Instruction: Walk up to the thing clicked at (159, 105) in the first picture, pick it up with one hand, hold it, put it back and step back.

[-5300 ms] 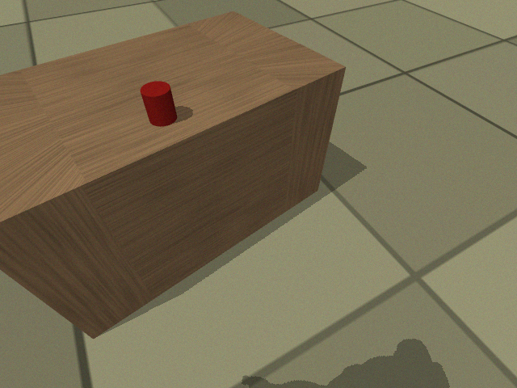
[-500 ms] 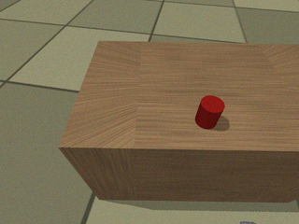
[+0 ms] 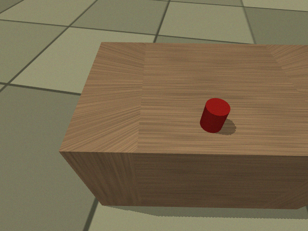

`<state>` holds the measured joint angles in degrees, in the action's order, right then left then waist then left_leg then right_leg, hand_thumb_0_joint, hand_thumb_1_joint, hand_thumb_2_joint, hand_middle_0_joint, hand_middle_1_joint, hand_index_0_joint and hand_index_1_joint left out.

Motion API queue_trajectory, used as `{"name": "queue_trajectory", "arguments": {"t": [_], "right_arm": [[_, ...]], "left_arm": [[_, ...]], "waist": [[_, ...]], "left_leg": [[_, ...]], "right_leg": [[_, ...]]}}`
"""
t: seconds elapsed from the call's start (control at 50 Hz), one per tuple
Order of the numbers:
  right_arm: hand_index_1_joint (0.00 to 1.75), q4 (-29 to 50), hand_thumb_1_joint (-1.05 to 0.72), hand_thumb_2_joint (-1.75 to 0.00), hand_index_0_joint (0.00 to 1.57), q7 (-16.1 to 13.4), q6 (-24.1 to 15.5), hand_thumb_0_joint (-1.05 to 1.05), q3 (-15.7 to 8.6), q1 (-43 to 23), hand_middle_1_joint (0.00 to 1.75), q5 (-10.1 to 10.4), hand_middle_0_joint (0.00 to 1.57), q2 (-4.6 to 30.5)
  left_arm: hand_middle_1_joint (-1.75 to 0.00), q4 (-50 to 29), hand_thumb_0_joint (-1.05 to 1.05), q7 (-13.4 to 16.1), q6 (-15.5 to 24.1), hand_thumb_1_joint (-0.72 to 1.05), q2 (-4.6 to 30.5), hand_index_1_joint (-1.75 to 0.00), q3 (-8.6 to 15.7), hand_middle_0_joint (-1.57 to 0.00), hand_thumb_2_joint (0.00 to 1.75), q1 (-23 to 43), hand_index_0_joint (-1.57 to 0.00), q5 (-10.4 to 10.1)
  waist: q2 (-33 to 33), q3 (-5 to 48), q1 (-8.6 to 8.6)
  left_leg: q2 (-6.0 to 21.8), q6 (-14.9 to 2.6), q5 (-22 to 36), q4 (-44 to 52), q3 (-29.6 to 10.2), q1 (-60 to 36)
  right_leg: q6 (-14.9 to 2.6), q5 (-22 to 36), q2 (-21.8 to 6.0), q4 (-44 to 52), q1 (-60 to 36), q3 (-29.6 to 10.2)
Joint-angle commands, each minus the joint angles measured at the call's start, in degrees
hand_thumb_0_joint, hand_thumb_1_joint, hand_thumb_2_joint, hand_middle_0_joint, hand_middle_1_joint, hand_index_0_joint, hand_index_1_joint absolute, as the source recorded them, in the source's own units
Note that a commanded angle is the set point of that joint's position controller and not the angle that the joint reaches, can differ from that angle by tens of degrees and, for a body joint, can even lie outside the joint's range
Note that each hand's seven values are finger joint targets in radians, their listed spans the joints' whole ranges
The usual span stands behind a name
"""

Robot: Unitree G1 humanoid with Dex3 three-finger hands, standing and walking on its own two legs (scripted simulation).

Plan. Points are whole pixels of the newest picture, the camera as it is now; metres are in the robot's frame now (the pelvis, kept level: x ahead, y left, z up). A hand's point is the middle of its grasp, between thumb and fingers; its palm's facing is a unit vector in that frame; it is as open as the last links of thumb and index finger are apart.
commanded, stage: stand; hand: right
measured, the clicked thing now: (214, 115) +0.48 -0.22 -0.03
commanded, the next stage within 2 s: rise first in 1.42 s
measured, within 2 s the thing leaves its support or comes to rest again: neither
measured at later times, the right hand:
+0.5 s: hand out of the picture +0.07 -0.26 -0.16, palm faces -0.03 +0.94 -0.34, open 7.3 cm
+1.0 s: hand out of the picture +0.08 -0.25 -0.16, palm faces -0.03 +0.94 -0.34, open 7.3 cm
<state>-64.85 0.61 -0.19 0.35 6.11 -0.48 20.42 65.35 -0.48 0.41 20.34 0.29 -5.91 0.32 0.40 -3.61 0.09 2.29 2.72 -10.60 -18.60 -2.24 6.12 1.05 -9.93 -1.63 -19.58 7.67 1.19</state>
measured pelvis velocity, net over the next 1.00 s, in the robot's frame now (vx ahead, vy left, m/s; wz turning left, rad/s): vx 0.01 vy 0.00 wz -0.01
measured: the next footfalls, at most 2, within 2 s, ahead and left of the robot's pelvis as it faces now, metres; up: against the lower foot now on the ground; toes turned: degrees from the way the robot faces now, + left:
none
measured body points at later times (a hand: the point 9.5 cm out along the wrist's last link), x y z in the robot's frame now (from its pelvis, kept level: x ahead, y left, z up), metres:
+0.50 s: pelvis +0.00 +0.00 +0.00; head +0.02 +0.00 +0.45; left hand +0.08 +0.30 -0.13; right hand +0.07 -0.31 -0.13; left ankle +0.00 +0.15 -0.75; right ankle +0.01 -0.13 -0.75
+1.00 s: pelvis +0.01 +0.00 +0.00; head +0.02 +0.00 +0.45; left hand +0.08 +0.30 -0.13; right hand +0.08 -0.30 -0.14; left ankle +0.00 +0.15 -0.75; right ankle +0.01 -0.13 -0.75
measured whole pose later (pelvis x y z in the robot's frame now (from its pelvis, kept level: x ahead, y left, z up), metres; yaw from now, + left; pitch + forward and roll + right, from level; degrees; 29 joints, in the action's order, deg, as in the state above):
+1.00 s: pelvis +0.01 +0.00 +0.00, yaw +0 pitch -2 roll +0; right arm -63.7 0.4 -0.3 0.4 6.7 -0.6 20.4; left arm 64.7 -0.3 0.4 20.3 0.4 -6.1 0.4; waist 0.4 -3.2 0.1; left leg 2.5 2.7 -11.4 -18.6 -1.8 5.6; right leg 1.0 -10.6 -1.5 -19.7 7.4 0.8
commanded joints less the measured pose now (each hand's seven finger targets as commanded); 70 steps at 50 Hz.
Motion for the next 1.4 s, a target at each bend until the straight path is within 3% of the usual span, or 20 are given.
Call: {"name": "queue_trajectory", "arguments": {"t": [0.0, 0.1, 0.18, 0.28, 0.4, 0.48, 0.56, 0.66, 0.82, 1.18, 1.38], "right_arm": [[0.3, 3.1, -0.9, -0.9, 0.2, -0.9, -1.3, 0.0, -2.2, -2.1, 0.3, 0.1, 0.2, 12.0], [0.3, 3.3, -0.9, -0.9, 0.2, -0.9, -1.2, 0.0, -2.3, -1.8, 0.3, 0.1, 0.2, 12.0], [0.3, 3.2, -0.9, -0.9, 0.2, -0.8, -1.1, 0.0, -2.1, -1.2, 0.3, 0.1, 0.2, 11.6], [0.3, 3.5, -0.9, -0.9, 0.2, -0.8, -1.2, 0.0, -2.3, -1.3, 0.3, 0.0, 0.2, 12.1], [0.3, 3.4, -0.9, -0.9, 0.2, -0.7, -1.0, 0.0, -2.4, -1.0, 0.3, 0.0, 0.2, 11.8], [0.3, 3.7, -0.9, -0.9, 0.2, -0.9, -1.2, 0.0, -2.5, -1.2, 0.3, 0.0, 0.2, 12.1], [0.3, 3.5, -0.9, -0.9, 0.2, -1.0, -1.4, 0.0, -2.2, -0.6, 0.3, 0.0, 0.2, 11.8], [0.3, 3.6, -0.9, -0.9, 0.2, -0.9, -1.2, 0.0, -2.4, -1.0, 0.3, 0.1, 0.2, 12.1], [0.3, 4.0, -0.9, -0.9, 0.2, -1.0, -1.3, 0.0, -2.4, -0.9, 0.3, 0.0, 0.2, 12.0], [0.3, 4.2, -0.9, -0.9, 0.2, -1.0, -1.2, 0.0, -2.4, -0.9, 0.3, 0.0, 0.2, 11.8], [0.3, 4.2, -0.9, -0.9, 0.2, -1.0, -1.1, 0.0, -2.6, -1.0, 0.3, 0.0, 0.2, 12.0]], "left_arm": [[-0.3, -3.3, 0.0, 0.6, 1.2, 0.9, 12.6, -0.3, 2.2, -0.2, 0.9, 1.7, -0.2, 0.0], [-0.3, -3.4, 0.0, 0.7, 1.3, 0.9, 12.5, -0.3, 2.2, -0.2, 0.9, 1.6, -0.2, 0.2], [-0.3, -3.4, 0.0, 0.7, 1.3, 0.9, 12.8, -0.3, 2.3, -0.2, 0.9, 1.7, -0.2, 0.1], [-0.3, -3.6, 0.0, 0.7, 1.4, 0.9, 12.8, -0.3, 2.3, -0.2, 0.9, 1.6, -0.2, 0.1], [-0.3, -3.7, 0.0, 0.6, 1.3, 0.9, 13.0, -0.3, 2.3, -0.2, 0.9, 1.6, -0.2, 0.2], [-0.3, -3.9, 0.0, 0.7, 1.5, 0.9, 12.6, -0.3, 2.4, -0.2, 0.9, 1.5, -0.2, 0.2], [-0.3, -3.8, 0.0, 0.7, 1.3, 0.9, 12.5, -0.3, 2.3, -0.2, 0.9, 1.4, -0.2, 0.2], [-0.3, -3.8, 0.0, 0.7, 1.3, 0.9, 12.5, -0.3, 2.2, -0.2, 0.9, 1.2, -0.2, 0.1], [-0.3, -4.0, 0.0, 0.7, 1.3, 0.9, 12.4, -0.3, 2.3, -0.2, 0.9, 1.2, -0.2, 0.1], [-0.3, -4.0, 0.0, 0.8, 1.3, 0.9, 12.4, -0.3, 2.3, -0.2, 0.9, 0.9, -0.2, 0.1], [-0.3, -4.0, 0.0, 0.8, 1.1, 0.9, 12.5, -0.3, 2.4, -0.2, 0.9, 1.3, -0.2, 0.2]], "waist": [[-0.2, 4.7, 0.19], [-0.5, 5.2, 0.03], [-1.0, 3.9, -0.08], [0.0, 5.2, 0.07], [-0.7, 3.8, 0.05], [0.2, 6.0, 0.03], [0.4, 5.4, -0.01], [-0.2, 4.3, 0.19], [0.4, 5.8, 0.12], [0.1, 5.1, 0.11], [-0.4, 4.3, 0.04]], "left_leg": [[4.7, -2.92, 6.8, 2.6, -3.0, 0.4], [5.0, -3.28, 6.8, 2.0, -2.8, -0.1], [4.7, -3.07, 5.0, 2.6, -2.8, 0.8], [5.0, -3.01, 7.6, 2.1, -2.7, 0.2], [4.7, -3.04, 3.2, 2.7, -2.8, 1.2], [5.2, -3.19, 7.7, 1.8, -2.6, 0.0], [5.1, -3.06, 8.6, 2.3, -2.5, 0.5], [5.0, -3.06, 6.3, 2.5, -2.6, 0.4], [5.2, -3.19, 9.9, 2.0, -2.3, 0.0], [5.1, -3.19, 8.6, 2.0, -2.2, -0.4], [5.1, -3.11, 6.2, 2.5, -2.4, 0.1]], "right_leg": [[-1.93, 6.1, -5.9, 3.1, -1.5, -4.7], [-1.88, 7.4, -6.1, 3.2, -1.7, -4.9], [-1.82, 5.2, -5.9, 3.7, -0.9, -5.1], [-1.97, 7.5, -6.0, 3.1, -2.0, -5.0], [-2.04, 2.7, -5.8, 4.1, -1.1, -5.4], [-2.17, 8.6, -6.1, 3.0, -2.7, -5.2], [-1.98, 9.7, -6.0, 2.6, -2.9, -5.0], [-1.99, 6.2, -5.7, 3.5, -1.7, -5.0], [-2.02, 10.8, -6.0, 2.4, -3.0, -5.0], [-1.96, 9.9, -6.1, 3.0, -2.8, -5.0], [-2.15, 6.5, -5.9, 3.1, -1.6, -5.1]]}}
